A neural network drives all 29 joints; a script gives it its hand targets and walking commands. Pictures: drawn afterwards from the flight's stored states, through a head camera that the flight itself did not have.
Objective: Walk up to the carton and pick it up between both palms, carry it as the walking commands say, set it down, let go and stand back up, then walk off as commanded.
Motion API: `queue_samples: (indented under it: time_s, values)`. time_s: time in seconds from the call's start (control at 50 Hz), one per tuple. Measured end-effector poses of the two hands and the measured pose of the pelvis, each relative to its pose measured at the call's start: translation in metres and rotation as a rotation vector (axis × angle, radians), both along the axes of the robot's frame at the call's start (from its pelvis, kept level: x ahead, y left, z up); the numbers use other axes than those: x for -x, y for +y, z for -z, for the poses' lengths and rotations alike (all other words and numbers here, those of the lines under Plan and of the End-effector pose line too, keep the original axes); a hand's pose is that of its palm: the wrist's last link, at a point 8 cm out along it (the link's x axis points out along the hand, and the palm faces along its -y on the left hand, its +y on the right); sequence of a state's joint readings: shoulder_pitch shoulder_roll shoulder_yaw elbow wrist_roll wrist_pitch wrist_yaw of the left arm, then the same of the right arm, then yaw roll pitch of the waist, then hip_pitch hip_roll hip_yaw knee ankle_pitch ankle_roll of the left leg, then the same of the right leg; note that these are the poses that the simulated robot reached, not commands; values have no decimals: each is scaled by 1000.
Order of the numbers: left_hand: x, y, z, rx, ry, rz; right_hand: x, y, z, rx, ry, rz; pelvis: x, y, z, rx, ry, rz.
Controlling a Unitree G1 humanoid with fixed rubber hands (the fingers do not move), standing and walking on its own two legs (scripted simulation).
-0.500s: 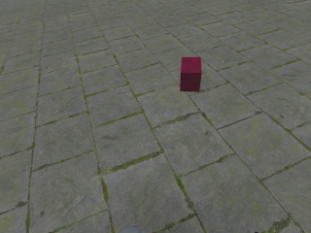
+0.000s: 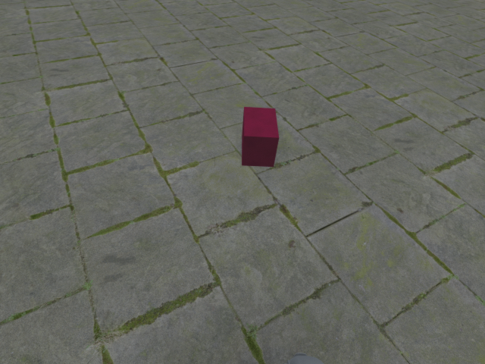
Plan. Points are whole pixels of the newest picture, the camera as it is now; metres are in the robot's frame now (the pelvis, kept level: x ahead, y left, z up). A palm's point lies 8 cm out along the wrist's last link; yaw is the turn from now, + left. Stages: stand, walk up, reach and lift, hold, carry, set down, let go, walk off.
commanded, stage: walk up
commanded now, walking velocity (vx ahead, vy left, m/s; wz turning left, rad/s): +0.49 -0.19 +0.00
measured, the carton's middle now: (258, 136) +1.52 -0.20 -0.67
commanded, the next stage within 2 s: none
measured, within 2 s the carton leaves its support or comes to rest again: neither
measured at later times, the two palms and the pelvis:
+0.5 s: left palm (166, 359) +0.19 +0.14 -0.12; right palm (388, 273) +0.34 -0.34 -0.14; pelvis +0.24 -0.09 +0.00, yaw +0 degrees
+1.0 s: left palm (150, 212) +0.54 +0.23 -0.16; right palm (340, 213) +0.50 -0.27 -0.12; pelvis +0.51 -0.02 +0.00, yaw +0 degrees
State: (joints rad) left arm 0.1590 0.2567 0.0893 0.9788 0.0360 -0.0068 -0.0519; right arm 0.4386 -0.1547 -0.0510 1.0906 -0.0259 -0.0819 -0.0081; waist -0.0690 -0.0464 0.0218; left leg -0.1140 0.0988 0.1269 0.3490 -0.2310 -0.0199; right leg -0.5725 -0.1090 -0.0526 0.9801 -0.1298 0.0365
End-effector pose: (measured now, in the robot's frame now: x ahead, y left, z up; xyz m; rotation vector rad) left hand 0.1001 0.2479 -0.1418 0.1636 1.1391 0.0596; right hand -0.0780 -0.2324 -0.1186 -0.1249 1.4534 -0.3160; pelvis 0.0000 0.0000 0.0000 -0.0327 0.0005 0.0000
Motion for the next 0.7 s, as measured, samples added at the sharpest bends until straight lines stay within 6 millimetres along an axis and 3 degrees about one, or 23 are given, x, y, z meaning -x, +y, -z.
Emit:
queue_samples:
  time_s: [0.06, 0.12, 0.2, 0.24, 0.28, 0.36, 0.46, 0.52, 0.58, 0.64, 0.7]
  values:
    - [-59, -23, -7, 15, -56, 52, 10, -1, 1, -31, 89, 50, -26, -11, 2, -13, -4, 8]
    - [-113, -52, -10, 22, -93, 100, 2, -10, 6, -57, 140, 94, -56, -29, 6, -28, 0, 12]
    - [-176, -89, -5, -7, -135, 142, -40, -40, 26, -84, 162, 108, -103, -60, 22, -48, 18, 15]
    - [-192, -103, 0, -31, -145, 135, -74, -59, 41, -98, 149, 83, -122, -73, 29, -40, 20, 17]
    - [-189, -110, -1, -42, -111, 104, -124, -77, 46, -98, 84, 38, -140, -82, 26, -48, 20, 9]
    - [-156, -109, -8, -64, 10, -8, -245, -104, 41, -84, -100, -80, -179, -93, 12, -55, 13, 2]
    - [-107, -106, -17, -83, 167, -147, -378, -114, 27, -76, -269, -178, -225, -95, 2, -66, -6, 2]
    - [-84, -108, -20, -83, 271, -210, -444, -106, 18, -88, -337, -227, -254, -92, 0, -68, -15, 4]
    - [-74, -112, -22, -66, 360, -260, -503, -89, 11, -106, -389, -276, -283, -84, 0, -66, -19, 4]
    - [-81, -114, -20, -35, 424, -297, -558, -65, 8, -125, -425, -321, -315, -73, 3, -60, -15, -3]
    - [-105, -110, -9, 4, 472, -315, -611, -38, 9, -127, -450, -369, -352, -58, 12, -47, -6, -10]
